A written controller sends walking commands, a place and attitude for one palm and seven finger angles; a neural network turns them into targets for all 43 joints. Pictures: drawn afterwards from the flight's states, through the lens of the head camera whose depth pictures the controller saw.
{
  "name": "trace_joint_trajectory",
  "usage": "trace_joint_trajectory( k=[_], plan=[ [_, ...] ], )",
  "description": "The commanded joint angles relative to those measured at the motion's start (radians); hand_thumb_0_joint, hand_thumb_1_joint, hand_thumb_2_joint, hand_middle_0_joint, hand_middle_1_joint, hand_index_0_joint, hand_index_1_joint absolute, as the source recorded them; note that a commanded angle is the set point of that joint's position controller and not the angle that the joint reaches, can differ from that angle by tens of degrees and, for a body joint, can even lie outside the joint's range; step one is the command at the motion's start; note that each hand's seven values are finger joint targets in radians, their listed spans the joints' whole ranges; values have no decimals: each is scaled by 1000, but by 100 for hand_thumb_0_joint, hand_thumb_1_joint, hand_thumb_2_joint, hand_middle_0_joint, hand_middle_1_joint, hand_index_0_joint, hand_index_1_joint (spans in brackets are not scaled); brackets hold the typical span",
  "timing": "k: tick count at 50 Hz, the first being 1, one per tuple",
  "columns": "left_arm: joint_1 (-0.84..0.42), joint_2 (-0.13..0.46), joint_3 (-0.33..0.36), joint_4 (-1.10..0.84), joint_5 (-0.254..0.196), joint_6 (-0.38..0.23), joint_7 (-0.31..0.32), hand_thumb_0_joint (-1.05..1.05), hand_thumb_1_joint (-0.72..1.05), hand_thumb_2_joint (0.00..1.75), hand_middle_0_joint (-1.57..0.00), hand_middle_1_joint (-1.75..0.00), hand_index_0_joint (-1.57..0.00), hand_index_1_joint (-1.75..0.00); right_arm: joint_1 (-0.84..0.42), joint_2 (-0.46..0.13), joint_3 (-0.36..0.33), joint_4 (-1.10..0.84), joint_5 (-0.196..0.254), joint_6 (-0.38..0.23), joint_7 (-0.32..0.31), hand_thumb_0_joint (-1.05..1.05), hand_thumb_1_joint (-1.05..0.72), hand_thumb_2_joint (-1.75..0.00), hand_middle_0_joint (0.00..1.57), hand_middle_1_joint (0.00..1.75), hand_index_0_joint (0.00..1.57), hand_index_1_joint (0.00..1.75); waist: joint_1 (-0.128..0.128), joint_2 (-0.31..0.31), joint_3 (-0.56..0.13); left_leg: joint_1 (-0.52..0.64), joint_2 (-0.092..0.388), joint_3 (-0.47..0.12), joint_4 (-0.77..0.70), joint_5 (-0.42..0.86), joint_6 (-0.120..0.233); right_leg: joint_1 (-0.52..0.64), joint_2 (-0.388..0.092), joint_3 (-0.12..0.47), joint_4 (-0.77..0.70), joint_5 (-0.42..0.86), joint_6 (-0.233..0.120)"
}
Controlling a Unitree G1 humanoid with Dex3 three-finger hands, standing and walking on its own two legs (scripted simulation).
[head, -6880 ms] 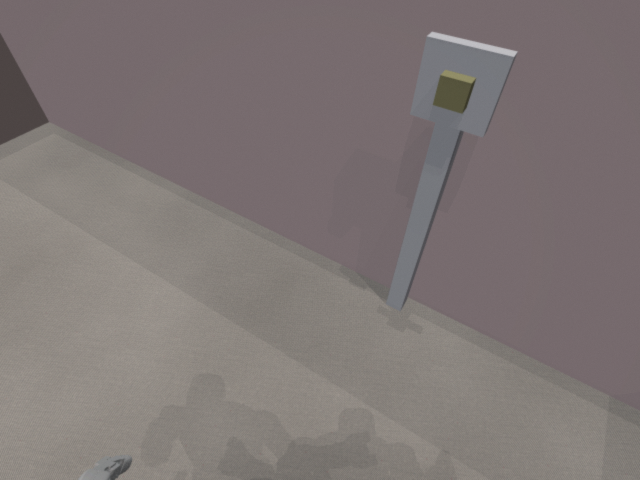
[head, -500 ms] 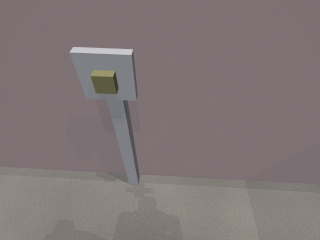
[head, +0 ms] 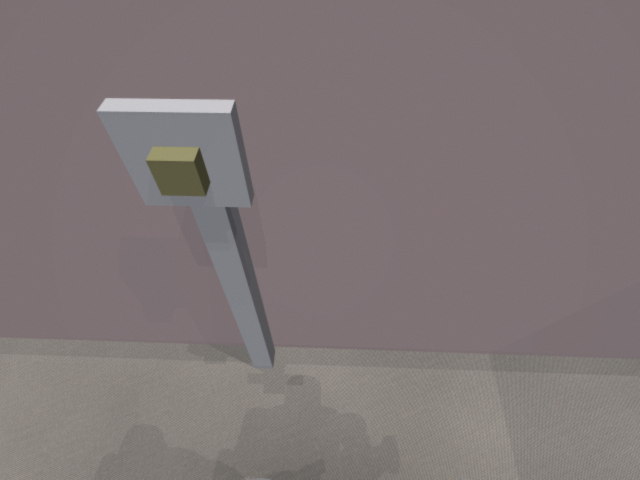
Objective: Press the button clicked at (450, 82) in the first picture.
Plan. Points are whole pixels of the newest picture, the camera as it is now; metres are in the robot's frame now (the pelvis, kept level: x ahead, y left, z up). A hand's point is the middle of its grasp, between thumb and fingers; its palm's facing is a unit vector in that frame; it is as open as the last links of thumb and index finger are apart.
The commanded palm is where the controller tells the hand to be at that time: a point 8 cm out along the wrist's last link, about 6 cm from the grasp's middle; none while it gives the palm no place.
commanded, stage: come to a stop and stand still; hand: left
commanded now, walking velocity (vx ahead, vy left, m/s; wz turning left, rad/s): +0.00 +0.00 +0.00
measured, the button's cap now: (180, 170) +0.47 +0.24 +0.11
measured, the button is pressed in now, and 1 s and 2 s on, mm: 0 0 0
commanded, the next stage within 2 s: look again from close up in 0.48 s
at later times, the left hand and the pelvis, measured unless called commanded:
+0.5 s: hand out of the picture -0.01 +0.15 -0.16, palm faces +0.05 -0.98 -0.19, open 7.3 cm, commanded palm none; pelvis -0.02 -0.02 +0.02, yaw +1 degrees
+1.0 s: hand out of the picture -0.02 +0.17 -0.16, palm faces +0.05 -0.98 -0.21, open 7.4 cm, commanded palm none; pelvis -0.02 +0.00 +0.01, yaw +1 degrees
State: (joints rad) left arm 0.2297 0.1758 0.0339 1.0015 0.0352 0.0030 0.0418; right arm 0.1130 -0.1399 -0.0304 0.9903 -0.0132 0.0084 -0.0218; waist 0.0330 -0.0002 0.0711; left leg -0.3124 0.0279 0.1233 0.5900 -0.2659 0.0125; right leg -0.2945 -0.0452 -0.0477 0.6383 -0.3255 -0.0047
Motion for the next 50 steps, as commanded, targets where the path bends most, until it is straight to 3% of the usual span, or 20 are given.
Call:
trace_joint_trajectory(
  k=[1,2,4,8,10,11,12,13,14,20,28,29,30,31,32,33,35,38,43,50],
  plan=[
    [102,156,20,-48,0,-7,-2,0,90,90,-20,-30,-20,-30,77,-51,-25,-64,-3,23,6,0,-90,-90,20,30,20,30,-19,-209,-60,-29,-25,-62,170,-220,-8,-42,-290,289,-321,296,-163],
    [73,149,21,-56,3,-9,0,0,90,90,-20,-30,-20,-30,71,-50,-24,-57,-5,29,6,0,-90,-90,20,30,20,30,-21,-239,-47,-41,-9,-83,239,-242,-6,-63,-268,274,-329,274,-176],
    [33,128,17,-70,1,-12,-1,0,90,90,-20,-30,-20,-30,92,-51,-20,-38,-4,24,9,0,-90,-90,20,30,20,30,-31,-220,-35,-53,-10,-90,284,-195,-8,-45,-219,210,-310,329,-174],
    [46,143,19,-66,-8,-14,1,0,90,90,-20,-30,-20,-30,150,-42,-3,-10,2,3,8,0,-90,-90,20,30,20,30,-31,-143,-81,39,-9,-64,-22,-96,-21,53,-173,148,-239,374,-146],
    [46,119,14,-59,-23,-12,-3,0,90,90,-20,-30,-20,-30,208,-63,2,24,1,-15,1,0,-90,-90,20,30,20,30,-41,-29,-107,171,27,-105,-207,99,-7,34,-115,114,-167,314,-87],
    [62,91,8,-60,-28,-10,-8,0,90,90,-20,-30,-20,-30,198,-98,0,23,-4,-25,-3,0,-90,-90,20,30,20,30,-20,91,-103,159,114,-212,-228,234,28,23,-57,82,-147,228,-48],
    [70,71,4,-54,-29,-10,-8,0,90,90,-20,-30,-20,-30,163,-117,3,15,-9,-27,-7,0,-90,-90,20,30,20,30,3,139,-89,90,162,-243,-230,304,61,64,-37,59,-168,169,-24],
    [66,74,4,-37,-25,-13,-9,0,90,90,-20,-30,-20,-30,136,-108,8,21,-10,-27,-9,0,-90,-90,20,30,20,30,8,129,-91,64,150,-213,-229,279,57,111,-37,54,-183,174,-19],
    [59,82,5,-21,-23,-12,-10,0,90,90,-20,-30,-20,-30,136,-98,11,31,-8,-30,-10,0,-90,-90,20,30,20,30,6,175,-86,49,126,-194,-234,255,45,141,-46,51,-189,192,-20],
    [75,89,-10,33,-26,-21,-17,0,90,90,-20,-30,-20,-30,217,-73,22,69,-4,-22,-11,0,-90,-90,20,30,20,30,-18,9,-20,49,76,-145,-247,25,7,120,-77,101,-300,126,-41],
    [115,66,-19,75,-27,-26,-15,0,90,90,-20,-30,-20,-30,270,-64,33,106,-3,-25,-10,0,-90,-90,20,30,20,30,-24,-10,23,62,70,-138,-267,1,11,78,-67,108,-334,49,-43],
    [203,88,-23,107,-14,-46,30,0,90,90,-20,-30,-20,-30,140,-118,18,48,5,-37,0,0,-90,-90,20,30,20,30,18,13,55,7,66,-79,-52,10,-24,73,-132,164,-291,494,1],
    [158,142,-16,63,-19,-56,22,0,90,90,-20,-30,-20,-30,232,-50,21,20,8,-22,3,0,-90,-90,20,30,20,30,-58,-2,-82,54,29,-108,-24,-107,-18,93,-200,232,-323,291,-62],
    [115,145,-12,46,-17,-59,12,0,90,90,-20,-30,-20,-30,241,-47,25,35,-2,-16,7,0,-90,-90,20,30,20,30,-52,17,-72,83,23,-103,-11,-104,-15,44,-207,234,-353,125,-92],
    [91,134,-12,41,-16,-59,8,0,90,90,-20,-30,-20,-30,274,-48,25,38,0,-16,9,0,-90,-90,20,30,20,30,-73,-32,-77,112,28,-102,-26,-82,-11,-17,-179,204,-376,-73,-101],
    [78,113,-11,34,-16,-56,6,0,90,90,-20,-30,-20,-30,304,-50,24,43,-4,-19,11,0,-90,-90,20,30,20,30,-82,-39,-64,127,23,-108,-50,-31,-6,-50,-152,175,-366,-113,-96],
    [81,79,-17,37,-21,-49,3,0,90,90,-20,-30,-20,-30,318,-59,25,46,-4,-23,8,0,-90,-90,20,30,20,30,-79,-30,-10,108,43,-133,-110,-6,6,-82,-103,135,-326,-123,-78],
    [107,56,-24,46,-24,-41,-3,0,90,90,-20,-30,-20,-30,291,-68,30,36,-6,-33,3,0,-90,-90,20,30,20,30,-49,43,25,19,70,-188,-207,-4,23,-6,-57,99,-264,-41,-55],
    [135,45,-28,62,-26,-36,-6,0,90,90,-20,-30,-20,-30,279,-84,34,40,-4,-41,-3,0,-90,-90,20,30,20,30,-29,21,48,-29,74,-203,-268,-41,30,65,-49,85,-241,31,-47],
    [134,46,-29,65,-26,-33,-6,0,90,90,-20,-30,-20,-30,282,-84,37,63,-5,-42,-4,0,-90,-90,20,30,20,30,-27,3,42,6,69,-187,-278,-13,30,80,-57,84,-250,80,-43]
  ],
)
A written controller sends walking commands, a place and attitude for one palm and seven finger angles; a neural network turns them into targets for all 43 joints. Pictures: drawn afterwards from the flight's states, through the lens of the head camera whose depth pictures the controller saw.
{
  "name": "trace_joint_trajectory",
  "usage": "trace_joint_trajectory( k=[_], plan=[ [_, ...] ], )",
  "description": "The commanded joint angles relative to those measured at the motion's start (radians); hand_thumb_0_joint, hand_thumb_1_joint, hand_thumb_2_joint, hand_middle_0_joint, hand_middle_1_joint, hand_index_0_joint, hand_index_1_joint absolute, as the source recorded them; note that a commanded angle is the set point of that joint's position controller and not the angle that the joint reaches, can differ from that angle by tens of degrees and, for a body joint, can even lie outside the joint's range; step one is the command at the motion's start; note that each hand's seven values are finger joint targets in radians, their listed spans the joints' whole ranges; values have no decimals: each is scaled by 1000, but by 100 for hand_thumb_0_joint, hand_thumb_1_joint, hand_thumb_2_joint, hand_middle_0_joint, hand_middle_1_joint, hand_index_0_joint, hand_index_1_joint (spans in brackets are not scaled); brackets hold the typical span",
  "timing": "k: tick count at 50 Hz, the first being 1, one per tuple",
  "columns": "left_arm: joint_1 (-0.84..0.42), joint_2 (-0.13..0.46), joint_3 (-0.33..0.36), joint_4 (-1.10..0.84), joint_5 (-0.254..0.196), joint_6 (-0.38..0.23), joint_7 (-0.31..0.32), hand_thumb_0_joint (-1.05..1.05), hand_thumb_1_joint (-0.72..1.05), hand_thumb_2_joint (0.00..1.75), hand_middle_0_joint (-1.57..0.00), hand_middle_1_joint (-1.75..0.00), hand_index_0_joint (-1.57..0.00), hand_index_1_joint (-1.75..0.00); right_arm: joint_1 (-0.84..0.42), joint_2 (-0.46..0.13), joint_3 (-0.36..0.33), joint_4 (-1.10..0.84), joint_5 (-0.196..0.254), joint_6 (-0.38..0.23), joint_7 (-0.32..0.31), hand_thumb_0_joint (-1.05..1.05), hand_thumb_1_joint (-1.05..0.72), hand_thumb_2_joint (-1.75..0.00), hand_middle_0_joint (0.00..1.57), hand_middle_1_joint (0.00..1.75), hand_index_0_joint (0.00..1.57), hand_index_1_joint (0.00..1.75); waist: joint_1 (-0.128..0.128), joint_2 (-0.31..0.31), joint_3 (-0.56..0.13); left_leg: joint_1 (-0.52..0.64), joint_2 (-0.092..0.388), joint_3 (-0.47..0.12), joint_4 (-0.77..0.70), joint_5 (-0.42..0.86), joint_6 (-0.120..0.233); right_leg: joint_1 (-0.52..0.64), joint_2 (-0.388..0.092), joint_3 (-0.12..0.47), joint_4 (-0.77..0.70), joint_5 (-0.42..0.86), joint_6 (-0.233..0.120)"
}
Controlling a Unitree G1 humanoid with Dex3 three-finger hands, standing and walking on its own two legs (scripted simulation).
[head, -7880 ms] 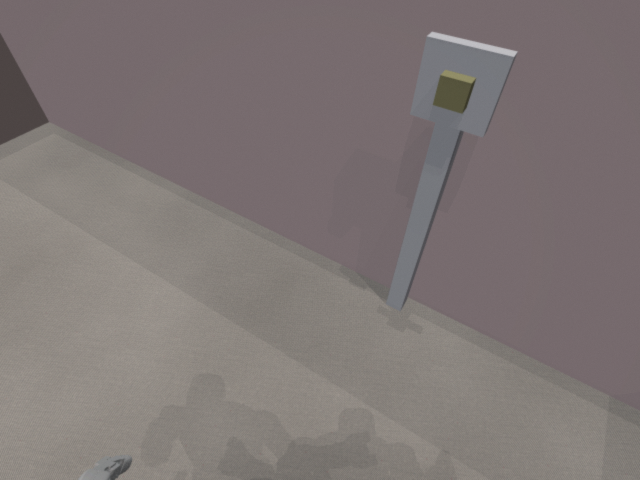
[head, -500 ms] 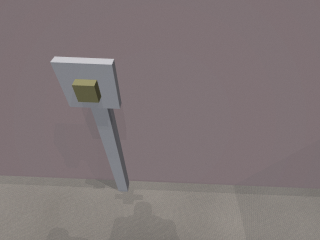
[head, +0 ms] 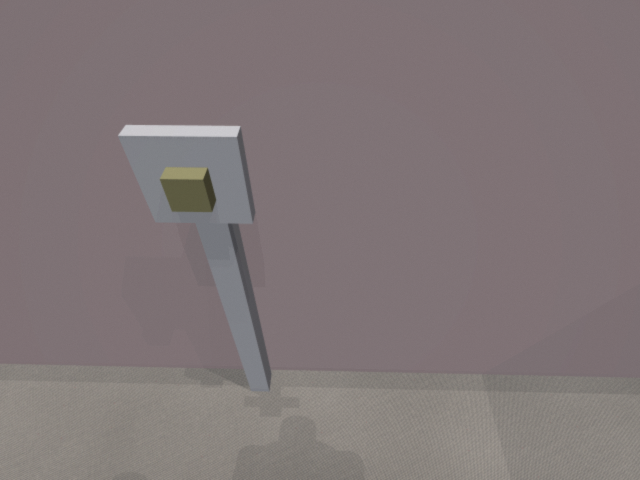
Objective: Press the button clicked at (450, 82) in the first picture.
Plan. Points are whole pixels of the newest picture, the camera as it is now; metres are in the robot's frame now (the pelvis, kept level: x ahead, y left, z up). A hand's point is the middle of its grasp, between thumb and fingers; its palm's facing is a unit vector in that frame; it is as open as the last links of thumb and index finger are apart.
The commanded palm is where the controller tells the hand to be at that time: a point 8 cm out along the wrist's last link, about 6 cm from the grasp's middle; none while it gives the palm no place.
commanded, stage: look again from close up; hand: left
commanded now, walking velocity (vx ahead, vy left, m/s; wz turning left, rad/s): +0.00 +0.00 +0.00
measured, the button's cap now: (190, 188) +0.50 +0.23 +0.10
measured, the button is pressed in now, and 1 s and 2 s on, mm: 0 0 0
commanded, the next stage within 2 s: raise the hand and make a fist in 0.06 s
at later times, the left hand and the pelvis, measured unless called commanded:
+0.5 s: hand (215, 412) +0.20 +0.14 +0.00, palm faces +0.02 -1.00 +0.04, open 6.0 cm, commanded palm +0.12 +0.22 -0.03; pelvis +0.01 -0.01 -0.04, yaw +0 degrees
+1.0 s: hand (188, 416) +0.19 +0.17 +0.01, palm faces +0.03 -1.00 -0.03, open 3.2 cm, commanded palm +0.15 +0.23 +0.02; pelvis +0.00 -0.02 -0.05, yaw +1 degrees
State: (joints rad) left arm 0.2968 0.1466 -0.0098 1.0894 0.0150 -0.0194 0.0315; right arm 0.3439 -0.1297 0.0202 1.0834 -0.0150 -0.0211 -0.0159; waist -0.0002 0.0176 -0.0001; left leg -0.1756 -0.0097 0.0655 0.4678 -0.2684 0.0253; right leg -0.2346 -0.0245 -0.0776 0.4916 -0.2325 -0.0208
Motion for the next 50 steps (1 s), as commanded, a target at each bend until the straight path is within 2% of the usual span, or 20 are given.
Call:
trace_joint_trajectory(
  k=[1,7,8,9,10,11,12,13,15,19,21,23,26,30,31,34,37,41,44,50],
  plan=[
    [63,81,15,-23,-5,-11,5,0,90,90,-20,-30,-20,-30,50,-94,-15,-24,-2,-13,-9,0,-90,-90,20,30,20,30,7,-1,99,-124,107,-132,-154,5,17,36,-77,108,-98,2,-26],
    [60,80,14,-13,-7,-13,4,0,90,90,-20,-30,-20,-30,39,-92,-13,-4,0,-15,-12,0,-90,-90,20,30,20,30,5,-19,81,-85,106,-116,-137,69,15,47,-86,111,-102,54,-26],
    [144,117,15,25,4,-21,44,0,90,90,-20,-30,-20,-30,-81,-135,-27,-66,12,-16,-5,0,-90,-90,20,30,20,30,53,-129,97,-124,123,-59,52,99,-17,25,-136,152,-86,410,-5],
    [-648,342,135,-1531,-210,-248,31,0,90,90,-23,-33,-23,-33,-91,-317,-46,-427,58,-169,-51,0,-90,-90,20,30,20,30,-98,96,-409,115,9,-74,-62,168,6,111,-32,93,-25,235,-8],
    [-208,278,128,-1287,-127,-187,74,0,90,90,-25,-36,-25,-36,-182,-219,-11,-372,53,-262,-86,0,-90,-90,20,30,20,30,7,229,-359,120,28,-42,-86,217,3,94,11,62,17,87,-37],
    [-159,175,75,-1173,-148,-138,127,0,90,90,-28,-39,-28,-39,-175,-227,-32,-302,52,-290,-91,0,-90,-90,20,30,20,30,-24,216,-262,16,38,-48,-75,129,-26,38,10,21,19,22,-22],
    [127,-24,-31,-982,-148,-43,130,0,90,90,-31,-42,-31,-42,-132,-177,-34,-292,66,-293,-73,0,-90,-90,20,30,20,30,-27,142,-132,-51,44,-83,-87,53,-26,-35,7,1,12,-7,-13],
    [9,-38,-63,-1174,-197,-60,109,0,90,90,-34,-45,-34,-45,-159,-213,-32,-369,77,-306,-72,0,-90,-90,20,30,20,30,-34,85,-16,-106,39,-111,-80,0,-20,-63,-2,-8,8,-26,-4],
    [36,25,-2,-1181,-173,-149,88,0,90,90,-39,-51,-39,-51,-165,-241,-60,-415,52,-337,-74,0,-90,-90,20,30,20,30,-60,-78,28,-177,19,-115,1,-54,-9,-164,4,-14,7,-110,3],
    [452,-48,68,-961,-218,-352,-72,0,90,90,-50,-63,-50,-63,-200,-225,-103,-528,25,-329,-20,0,-90,-90,20,30,20,30,45,-342,-18,-386,-2,-75,187,-1,-27,-259,17,-29,153,-136,4],
    [597,10,159,-963,-244,-474,-191,0,90,90,-56,-69,-56,-69,-218,-226,-130,-578,25,-304,24,0,-90,-90,20,30,20,30,95,-245,-103,-422,-19,-48,258,93,-47,-190,13,-12,247,56,-11],
    [544,82,201,-1036,-251,-571,-292,0,90,90,-61,-75,-61,-75,-268,-232,-137,-639,24,-282,45,0,-90,-90,20,30,20,30,81,-115,-142,-463,-31,-24,337,128,-48,-204,-1,10,325,183,-13],
    [469,157,254,-1242,-235,-562,-293,0,90,90,-69,-84,-69,-84,-283,-213,-129,-710,23,-243,38,0,-90,-90,20,30,20,30,99,72,-211,-497,-32,-7,374,122,-28,-224,-3,40,377,166,-23],
    [274,129,240,-1502,-265,-604,-214,0,90,90,-81,-96,-81,-96,-211,-181,-114,-734,20,-228,15,0,-90,-90,20,30,20,30,26,152,-305,-449,-8,-46,447,134,-10,-311,15,64,392,142,-15],
    [166,126,211,-1571,-273,-630,-207,0,90,90,-83,-99,-83,-99,-187,-188,-105,-725,15,-227,8,0,-90,-90,20,30,20,30,-25,95,-288,-465,-1,-67,475,97,-3,-366,22,69,396,104,-5],
    [94,93,129,-1558,-273,-690,-252,0,90,90,-92,-108,-92,-108,-163,-208,-94,-688,24,-255,-10,0,-90,-90,20,30,20,30,-81,47,-275,-497,13,-92,539,17,6,-461,25,86,383,-23,-2],
    [59,128,93,-1468,-281,-639,-357,0,90,90,-100,-117,-100,-117,-161,-233,-81,-677,39,-279,-23,0,-90,-90,20,30,20,30,-106,9,-253,-541,21,-103,551,-55,12,-461,21,105,348,-120,2],
    [288,228,247,-1300,-299,-372,-415,0,90,90,-111,-129,-111,-129,-198,-227,-85,-711,74,-247,-41,0,-90,-90,20,30,20,30,-4,-57,-333,-558,2,-87,478,-19,10,-247,-9,149,265,-121,18],
    [326,223,326,-1411,-345,-233,-359,0,90,90,-119,-138,-119,-138,-250,-184,-74,-755,78,-208,-53,0,-90,-90,20,30,20,30,55,-54,-371,-519,-6,-77,416,26,-1,-128,-38,140,254,-17,36],
    [309,179,335,-1498,-337,-338,-185,0,90,90,-130,-150,-130,-150,-196,-164,-75,-708,58,-219,-45,0,-90,-90,20,30,20,30,41,-53,-239,-484,15,-88,342,62,-12,-192,3,56,276,41,20]
  ],
)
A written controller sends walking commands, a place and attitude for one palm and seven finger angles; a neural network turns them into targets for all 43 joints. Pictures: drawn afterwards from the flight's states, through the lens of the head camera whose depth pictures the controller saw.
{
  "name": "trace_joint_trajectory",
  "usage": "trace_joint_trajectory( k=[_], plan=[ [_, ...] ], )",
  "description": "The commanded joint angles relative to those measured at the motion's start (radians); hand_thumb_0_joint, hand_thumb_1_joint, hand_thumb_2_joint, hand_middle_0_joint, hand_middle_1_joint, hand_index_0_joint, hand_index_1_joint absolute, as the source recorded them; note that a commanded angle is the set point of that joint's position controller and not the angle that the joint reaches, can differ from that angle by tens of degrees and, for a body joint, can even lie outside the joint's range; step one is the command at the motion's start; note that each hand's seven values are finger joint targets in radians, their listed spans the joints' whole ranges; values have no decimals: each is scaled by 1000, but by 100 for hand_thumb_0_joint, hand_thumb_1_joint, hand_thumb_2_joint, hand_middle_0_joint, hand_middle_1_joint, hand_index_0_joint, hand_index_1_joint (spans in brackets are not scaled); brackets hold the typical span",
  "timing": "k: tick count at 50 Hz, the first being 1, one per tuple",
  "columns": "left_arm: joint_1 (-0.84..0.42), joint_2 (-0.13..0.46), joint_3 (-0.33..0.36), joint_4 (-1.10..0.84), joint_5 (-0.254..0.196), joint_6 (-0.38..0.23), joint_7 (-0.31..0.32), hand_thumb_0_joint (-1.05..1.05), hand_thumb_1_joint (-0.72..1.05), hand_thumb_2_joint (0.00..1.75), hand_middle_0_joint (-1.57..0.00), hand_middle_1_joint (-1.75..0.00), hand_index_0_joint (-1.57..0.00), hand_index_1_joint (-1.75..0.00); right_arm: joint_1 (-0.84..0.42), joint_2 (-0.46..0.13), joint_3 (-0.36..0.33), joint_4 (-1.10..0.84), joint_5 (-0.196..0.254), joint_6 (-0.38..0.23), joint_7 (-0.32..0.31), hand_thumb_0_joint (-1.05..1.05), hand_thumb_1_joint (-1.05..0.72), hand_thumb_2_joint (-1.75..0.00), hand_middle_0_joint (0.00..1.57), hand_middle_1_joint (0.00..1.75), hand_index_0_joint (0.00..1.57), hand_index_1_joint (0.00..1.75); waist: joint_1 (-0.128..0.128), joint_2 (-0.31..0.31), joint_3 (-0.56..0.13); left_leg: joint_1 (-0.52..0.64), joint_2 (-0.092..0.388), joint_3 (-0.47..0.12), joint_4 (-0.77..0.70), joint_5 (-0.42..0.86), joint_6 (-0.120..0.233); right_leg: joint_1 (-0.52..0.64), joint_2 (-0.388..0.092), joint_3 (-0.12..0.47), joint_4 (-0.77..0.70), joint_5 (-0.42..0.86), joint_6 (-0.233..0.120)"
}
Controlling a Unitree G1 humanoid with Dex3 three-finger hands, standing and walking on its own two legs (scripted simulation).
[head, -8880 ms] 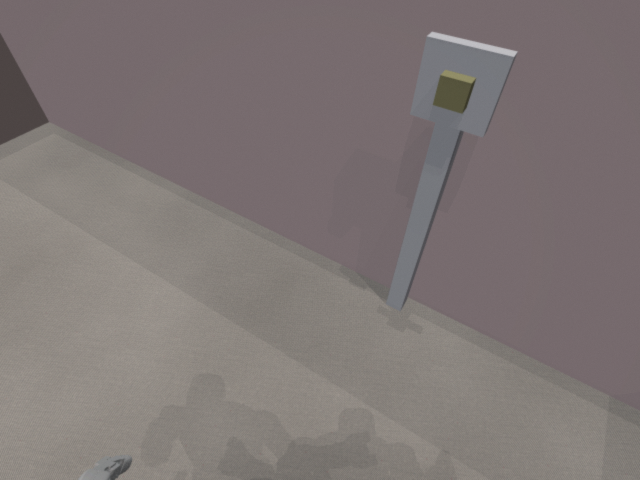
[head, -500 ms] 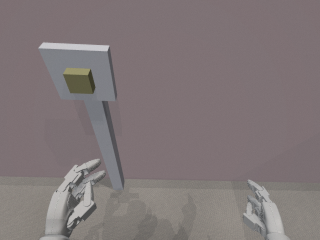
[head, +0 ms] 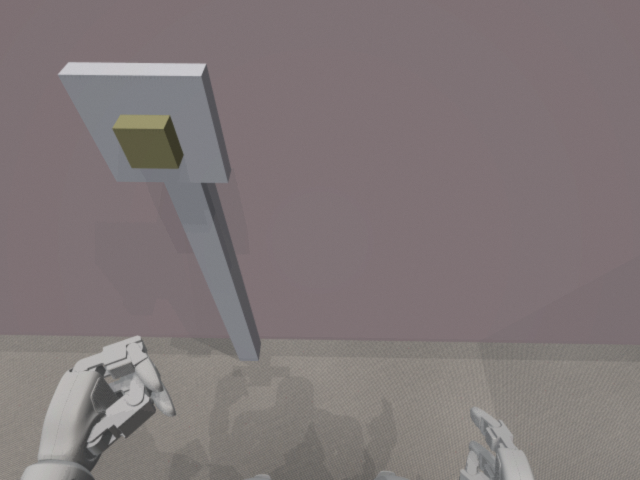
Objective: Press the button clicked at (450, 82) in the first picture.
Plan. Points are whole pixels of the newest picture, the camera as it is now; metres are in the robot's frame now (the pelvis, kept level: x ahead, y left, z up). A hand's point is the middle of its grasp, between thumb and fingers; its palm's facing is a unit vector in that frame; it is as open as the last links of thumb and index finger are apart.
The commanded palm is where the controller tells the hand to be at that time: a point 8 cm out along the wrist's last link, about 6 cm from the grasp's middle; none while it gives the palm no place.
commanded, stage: raise the hand and make a fist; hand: left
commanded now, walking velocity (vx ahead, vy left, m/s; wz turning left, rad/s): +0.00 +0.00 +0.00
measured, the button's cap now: (151, 140) +0.50 +0.25 +0.15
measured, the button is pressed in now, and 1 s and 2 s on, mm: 0 0 0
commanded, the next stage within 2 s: aim a knuckle at the button in 1.16 s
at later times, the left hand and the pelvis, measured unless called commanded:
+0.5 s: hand (95, 356) +0.22 +0.23 +0.12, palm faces +0.07 -1.00 -0.06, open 3.1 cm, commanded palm +0.19 +0.28 +0.13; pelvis +0.01 +0.02 +0.02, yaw +1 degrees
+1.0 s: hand (91, 316) +0.25 +0.23 +0.14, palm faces +0.04 -1.00 -0.05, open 3.1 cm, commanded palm +0.22 +0.28 +0.15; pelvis +0.02 +0.02 +0.04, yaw +0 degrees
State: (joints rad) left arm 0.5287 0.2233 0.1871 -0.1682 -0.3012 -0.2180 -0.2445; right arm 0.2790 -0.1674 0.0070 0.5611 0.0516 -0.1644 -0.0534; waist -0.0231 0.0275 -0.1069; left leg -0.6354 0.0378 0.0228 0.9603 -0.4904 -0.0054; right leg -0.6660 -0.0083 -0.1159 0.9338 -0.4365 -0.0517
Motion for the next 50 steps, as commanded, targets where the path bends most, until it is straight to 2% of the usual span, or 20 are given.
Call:
trace_joint_trajectory(
  k=[1,3,6,9,11,14,15,18,21,24,25,28,31,32,35,38,42,45,46,50],
  plan=[
    [43,103,110,-248,-5,-169,91,0,90,90,-130,-150,-130,-150,-134,-138,-59,-182,-13,-83,-6,0,-90,-90,20,30,20,30,51,-58,-101,-27,-34,-48,-149,278,23,220,-13,96,-172,219,47],
    [-2,81,35,-231,19,-214,65,0,90,90,-130,-150,-130,-150,-106,-158,-58,-170,-11,-107,0,0,-90,-90,20,30,20,30,11,2,-73,3,-35,-40,-150,232,27,153,-12,99,-193,126,47],
    [-64,74,-30,-209,15,-229,6,0,90,90,-130,-150,-130,-150,-91,-186,-50,-165,-1,-142,-6,0,-90,-90,20,30,20,30,-24,-7,-43,15,-37,-48,-158,145,33,111,-17,116,-245,-23,43],
    [-86,162,56,-197,6,-202,-15,0,90,90,-130,-150,-130,-150,-84,-200,-57,-161,6,-163,-21,0,-90,-90,20,30,20,30,2,-30,-96,37,-39,-50,-182,131,36,161,-26,133,-277,-61,46],
    [-95,208,120,-223,6,-183,3,0,90,90,-130,-150,-130,-150,-94,-197,-55,-157,6,-165,-25,0,-90,-90,20,30,20,30,30,14,-145,76,-37,-53,-206,168,34,212,-21,113,-263,-10,39],
    [-98,175,142,-246,-13,-152,42,0,90,90,-130,-150,-130,-150,-102,-176,-46,-163,7,-162,-24,0,-90,-90,20,30,20,30,50,46,-141,130,-33,-52,-246,247,27,255,-9,63,-243,133,34],
    [-107,162,136,-258,-19,-144,52,0,90,90,-130,-150,-130,-150,-105,-174,-42,-163,7,-163,-22,0,-90,-90,20,30,20,30,50,67,-136,147,-33,-50,-252,271,24,261,-6,55,-240,173,33],
    [-132,127,95,-205,-15,-97,52,0,90,90,-130,-150,-130,-150,-104,-179,-32,-156,5,-159,-15,0,-90,-90,20,30,20,30,33,39,-69,160,-29,-55,-271,303,21,258,1,40,-253,233,35],
    [-160,121,58,-142,-3,-35,14,0,90,90,-130,-150,-130,-150,-102,-196,-27,-155,4,-155,-15,0,-90,-90,20,30,20,30,20,-19,-24,163,-28,-59,-283,307,27,265,3,43,-280,259,37],
    [-231,164,70,-194,5,6,-18,0,90,90,-130,-150,-130,-150,-95,-203,-21,-164,5,-160,-19,0,-90,-90,20,30,20,30,28,31,-73,217,-29,-60,-301,342,26,296,-1,42,-288,297,36],
    [-238,185,92,-191,5,17,-19,0,90,90,-130,-150,-130,-150,-92,-202,-18,-164,5,-160,-22,0,-90,-90,20,30,20,30,32,12,-73,223,-27,-63,-305,357,26,305,0,39,-291,311,36],
    [-312,220,140,-240,-5,18,-10,0,90,90,-130,-150,-130,-150,-99,-195,-7,-158,0,-159,-23,0,-90,-90,20,30,20,30,41,39,-101,270,-27,-68,-325,395,22,340,2,33,-298,333,32],
    [-352,228,166,-247,-22,2,3,0,90,90,-130,-150,-130,-150,-104,-193,0,-141,-5,-163,-22,0,-90,-90,20,30,20,30,44,12,-113,295,-23,-75,-337,429,18,364,10,27,-304,358,30],
    [-366,220,163,-247,-23,1,1,0,90,90,-130,-150,-130,-150,-100,-192,1,-137,-3,-163,-21,0,-90,-90,20,30,20,30,45,37,-129,315,-25,-70,-343,453,17,373,9,29,-307,378,30],
    [-398,202,133,-192,-21,30,-14,0,90,90,-130,-150,-130,-150,-107,-198,3,-121,4,-165,-20,0,-90,-90,20,30,20,30,38,74,-89,331,-23,-74,-364,437,10,359,8,23,-327,357,30],
    [-417,210,125,-131,-22,92,-44,0,90,90,-130,-150,-130,-150,-110,-209,0,-118,9,-160,-28,0,-90,-90,20,30,20,30,38,31,-69,330,-25,-71,-383,431,18,383,7,28,-355,372,32],
    [-346,203,138,-96,-25,153,-58,0,90,90,-130,-150,-130,-150,-119,-209,-2,-132,9,-151,-26,0,-90,-90,20,30,20,30,57,-20,-71,321,-29,-64,-397,459,21,418,6,24,-365,407,34],
    [-376,234,178,-177,-25,136,-35,0,90,90,-130,-150,-130,-150,-126,-201,-3,-143,2,-150,-20,0,-90,-90,20,30,20,30,68,19,-105,352,-29,-60,-406,489,14,435,5,25,-362,423,33],
    [-386,250,197,-188,-29,122,-19,0,90,90,-130,-150,-130,-150,-125,-202,0,-138,-5,-149,-17,0,-90,-90,20,30,20,30,70,-10,-104,339,-30,-60,-405,481,16,448,9,29,-365,418,32],
    [-411,214,173,-216,-13,56,16,0,90,90,-130,-150,-130,-150,-110,-191,-3,-122,-5,-157,-10,0,-90,-90,20,30,20,30,56,65,-93,372,-30,-49,-407,485,10,421,10,32,-367,412,30]
  ],
)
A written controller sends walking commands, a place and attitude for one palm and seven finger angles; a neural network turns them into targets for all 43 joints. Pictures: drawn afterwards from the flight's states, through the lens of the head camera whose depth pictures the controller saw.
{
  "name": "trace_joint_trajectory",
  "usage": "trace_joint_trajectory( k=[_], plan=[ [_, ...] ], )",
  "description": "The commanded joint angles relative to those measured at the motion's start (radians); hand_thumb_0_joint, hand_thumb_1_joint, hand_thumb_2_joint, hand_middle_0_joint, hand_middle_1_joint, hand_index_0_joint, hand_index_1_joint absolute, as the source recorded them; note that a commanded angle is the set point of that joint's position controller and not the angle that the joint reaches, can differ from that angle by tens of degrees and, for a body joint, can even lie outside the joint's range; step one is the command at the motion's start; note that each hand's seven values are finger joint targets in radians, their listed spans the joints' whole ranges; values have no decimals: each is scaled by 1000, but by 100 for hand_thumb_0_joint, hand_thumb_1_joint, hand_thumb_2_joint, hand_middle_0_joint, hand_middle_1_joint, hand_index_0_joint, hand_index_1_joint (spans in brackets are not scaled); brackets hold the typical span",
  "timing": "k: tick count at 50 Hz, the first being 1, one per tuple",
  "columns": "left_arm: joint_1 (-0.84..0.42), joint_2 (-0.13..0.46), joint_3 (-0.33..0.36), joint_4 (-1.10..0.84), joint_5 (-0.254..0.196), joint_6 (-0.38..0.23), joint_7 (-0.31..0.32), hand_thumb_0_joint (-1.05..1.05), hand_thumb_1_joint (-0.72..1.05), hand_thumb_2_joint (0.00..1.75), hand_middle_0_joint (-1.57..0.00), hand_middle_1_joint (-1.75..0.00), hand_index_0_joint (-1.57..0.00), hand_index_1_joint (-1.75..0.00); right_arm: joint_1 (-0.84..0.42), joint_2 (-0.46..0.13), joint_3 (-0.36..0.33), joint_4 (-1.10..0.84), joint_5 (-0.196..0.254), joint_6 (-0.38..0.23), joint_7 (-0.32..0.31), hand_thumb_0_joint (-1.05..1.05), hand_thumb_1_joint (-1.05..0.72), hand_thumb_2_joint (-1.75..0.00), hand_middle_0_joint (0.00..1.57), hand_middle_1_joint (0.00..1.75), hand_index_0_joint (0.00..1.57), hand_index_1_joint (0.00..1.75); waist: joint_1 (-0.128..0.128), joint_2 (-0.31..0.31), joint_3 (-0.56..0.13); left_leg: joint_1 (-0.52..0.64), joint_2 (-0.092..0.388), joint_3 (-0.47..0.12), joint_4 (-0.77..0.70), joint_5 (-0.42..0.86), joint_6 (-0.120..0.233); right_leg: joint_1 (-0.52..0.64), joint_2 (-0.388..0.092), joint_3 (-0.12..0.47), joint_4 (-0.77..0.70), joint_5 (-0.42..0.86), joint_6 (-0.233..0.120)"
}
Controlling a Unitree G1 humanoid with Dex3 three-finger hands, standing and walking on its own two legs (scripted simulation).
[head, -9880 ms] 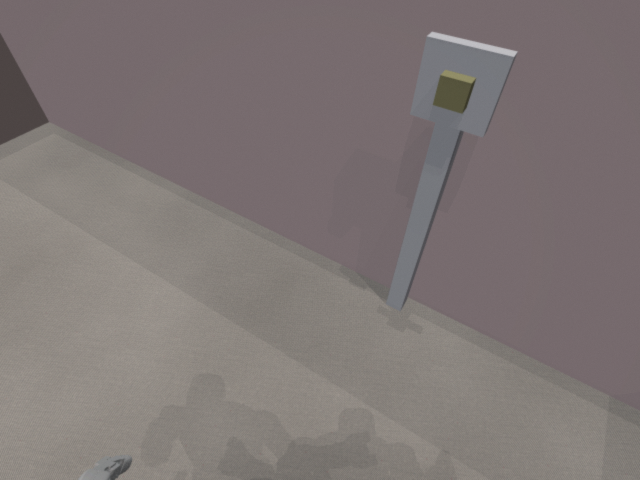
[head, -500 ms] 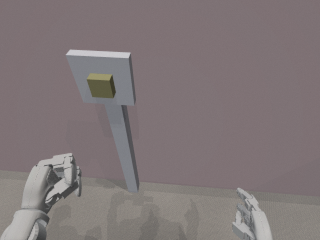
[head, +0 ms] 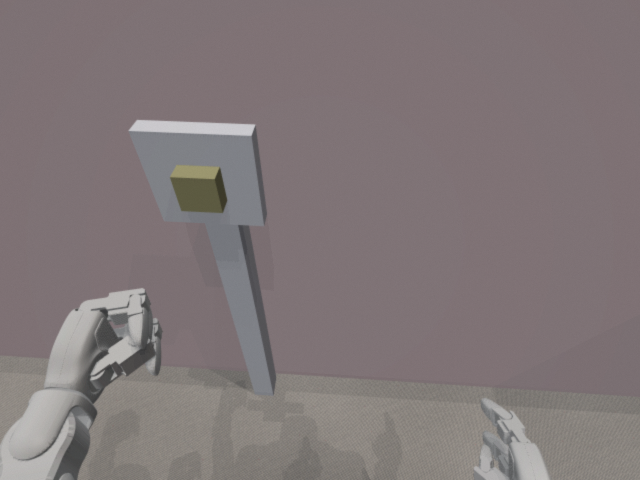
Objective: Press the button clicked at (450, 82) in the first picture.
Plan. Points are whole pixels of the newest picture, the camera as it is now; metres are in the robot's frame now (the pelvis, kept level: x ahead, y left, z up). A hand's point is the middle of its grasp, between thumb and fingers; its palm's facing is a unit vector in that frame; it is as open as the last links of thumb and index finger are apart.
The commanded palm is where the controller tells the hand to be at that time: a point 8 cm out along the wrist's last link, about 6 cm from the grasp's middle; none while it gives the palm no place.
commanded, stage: raise the hand and make a fist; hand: left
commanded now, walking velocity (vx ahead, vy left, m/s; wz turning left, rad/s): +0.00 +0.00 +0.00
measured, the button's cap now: (200, 187) +0.48 +0.22 +0.11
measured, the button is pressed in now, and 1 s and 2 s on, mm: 0 0 0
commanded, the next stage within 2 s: aim a knuckle at the button in 0.16 s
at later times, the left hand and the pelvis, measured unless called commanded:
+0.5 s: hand (167, 331) +0.25 +0.19 +0.10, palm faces +0.05 -1.00 -0.07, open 3.1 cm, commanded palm +0.23 +0.25 +0.11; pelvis -0.02 -0.02 +0.00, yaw +1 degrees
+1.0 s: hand (196, 286) +0.32 +0.18 +0.09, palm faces +0.03 -1.00 -0.04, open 3.1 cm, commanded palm +0.30 +0.24 +0.10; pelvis -0.01 -0.02 +0.00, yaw +0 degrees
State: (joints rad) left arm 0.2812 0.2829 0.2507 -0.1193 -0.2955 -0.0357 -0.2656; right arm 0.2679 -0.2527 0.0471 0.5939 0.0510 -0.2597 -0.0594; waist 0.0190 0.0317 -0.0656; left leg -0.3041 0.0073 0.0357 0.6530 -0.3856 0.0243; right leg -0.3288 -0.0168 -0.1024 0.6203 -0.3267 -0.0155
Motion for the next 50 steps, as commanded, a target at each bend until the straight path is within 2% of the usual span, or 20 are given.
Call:
trace_joint_trajectory(
  k=[1,5,10,13,14,18,22,25,28,31,32,35,36,37,39,41,44,45,46,50],
  plan=[
    [-170,156,99,-258,-13,-133,40,0,90,90,-130,-150,-130,-150,-99,-110,-43,-150,-6,-62,-2,0,-90,-90,20,30,20,30,10,35,-123,29,2,-65,-99,364,-16,83,21,21,-58,290,-7],
    [-157,127,56,-178,-1,-116,16,0,90,90,-130,-150,-130,-150,-103,-117,-45,-143,3,-61,-9,0,-90,-90,20,30,20,30,-2,48,-60,3,-2,-60,-112,263,-11,52,15,28,-84,209,-4],
    [-163,159,81,-198,-5,-93,-4,0,90,90,-130,-150,-130,-150,-115,-116,-45,-156,4,-60,-20,0,-90,-90,20,30,20,30,8,4,-106,11,-6,-60,-116,270,-3,91,11,32,-91,222,-1],
    [-169,166,111,-203,-22,-114,5,0,90,90,-130,-150,-130,-150,-120,-110,-42,-151,0,-63,-20,0,-90,-90,20,30,20,30,14,-8,-114,10,-8,-57,-114,276,-3,106,12,40,-94,230,1],
    [-212,141,81,-200,-21,-122,8,0,90,90,-130,-150,-130,-150,-124,-109,-39,-145,1,-64,-20,0,-90,-90,20,30,20,30,2,-2,-90,9,-9,-56,-114,263,-3,85,13,38,-96,218,2],
    [-332,148,70,-91,-11,-138,19,0,90,90,-130,-150,-130,-150,-118,-116,-39,-114,4,-62,-29,0,-90,-90,20,30,20,30,-20,-13,-28,-21,-10,-58,-113,167,-1,33,10,58,-120,94,6],
    [-434,173,54,-3,5,-130,-1,0,90,90,-130,-150,-130,-150,-120,-122,-38,-108,8,-53,-39,0,-90,-90,20,30,20,30,-28,-2,-56,-39,-16,-48,-101,138,3,47,-4,92,-136,49,9],
    [-505,196,70,43,5,-131,-7,0,90,90,-130,-150,-130,-150,-125,-122,-39,-109,8,-49,-44,0,-90,-90,20,30,20,30,-21,7,-108,-29,-18,-47,-98,156,3,73,-8,98,-125,77,8],
    [-568,219,102,89,-4,-145,-4,0,90,90,-130,-150,-130,-150,-126,-120,-39,-108,5,-43,-43,0,-90,-90,20,30,20,30,-15,-21,-143,-44,-18,-43,-90,181,2,109,-14,119,-123,106,11],
    [-538,272,171,150,-8,-161,6,0,90,90,-130,-150,-130,-150,-114,-122,-43,-104,0,-34,-36,0,-90,-90,20,30,20,30,6,-49,-188,-67,-17,-34,-81,234,0,164,-19,127,-103,196,15],
    [-535,252,155,170,-4,-163,2,0,90,90,-130,-150,-130,-150,-112,-121,-42,-107,1,-30,-32,0,-90,-90,20,30,20,30,6,-39,-188,-70,-19,-29,-86,246,-1,168,-19,124,-94,228,14],
    [-553,241,142,204,1,-166,-4,0,90,90,-130,-150,-130,-150,-100,-124,-49,-109,4,-20,-25,0,-90,-90,20,30,20,30,2,4,-169,-59,-20,-20,-87,270,-3,145,-14,108,-81,290,10],
    [-543,243,145,220,3,-166,-6,0,90,90,-130,-150,-130,-150,-95,-126,-52,-108,3,-17,-23,0,-90,-90,20,30,20,30,0,-22,-171,-63,-18,-20,-84,282,-2,151,-14,108,-78,308,11],
    [-549,218,118,213,5,-167,-12,0,90,90,-130,-150,-130,-150,-91,-126,-53,-113,4,-15,-21,0,-90,-90,20,30,20,30,-1,5,-178,-56,-19,-16,-85,296,-2,147,-13,103,-72,332,10],
    [-596,207,100,217,4,-167,-17,0,90,90,-130,-150,-130,-150,-78,-130,-57,-111,6,-10,-21,0,-90,-90,20,30,20,30,-16,-6,-177,-41,-19,-17,-78,298,0,123,-9,99,-71,344,11],
    [-637,204,86,221,3,-178,-18,0,90,90,-130,-150,-130,-150,-70,-134,-59,-107,6,-5,-23,0,-90,-90,20,30,20,30,-29,-50,-165,-51,-15,-21,-79,285,2,115,-6,98,-74,319,12],
    [-698,199,79,189,12,-206,-1,0,90,90,-130,-150,-130,-150,-65,-130,-62,-104,4,-1,-24,0,-90,-90,20,30,20,30,-32,9,-206,-12,-18,-21,-80,297,2,105,-4,93,-62,327,7],
    [-716,204,83,198,16,-211,7,0,90,90,-130,-150,-130,-150,-63,-130,-63,-101,3,1,-25,0,-90,-90,20,30,20,30,-33,14,-206,-8,-16,-22,-79,290,1,95,-3,91,-61,315,6],
    [-746,235,101,228,21,-215,18,0,90,90,-130,-150,-130,-150,-55,-136,-61,-89,1,8,-27,0,-90,-90,20,30,20,30,-41,-31,-190,-27,-10,-29,-81,277,2,90,0,89,-62,291,6],
    [-841,227,89,334,41,-221,35,0,90,90,-130,-150,-130,-150,-51,-137,-59,-75,1,31,-29,0,-90,-90,20,30,20,30,-49,-4,-179,-39,-14,-31,-83,240,0,58,-2,90,-59,249,3]
  ],
)
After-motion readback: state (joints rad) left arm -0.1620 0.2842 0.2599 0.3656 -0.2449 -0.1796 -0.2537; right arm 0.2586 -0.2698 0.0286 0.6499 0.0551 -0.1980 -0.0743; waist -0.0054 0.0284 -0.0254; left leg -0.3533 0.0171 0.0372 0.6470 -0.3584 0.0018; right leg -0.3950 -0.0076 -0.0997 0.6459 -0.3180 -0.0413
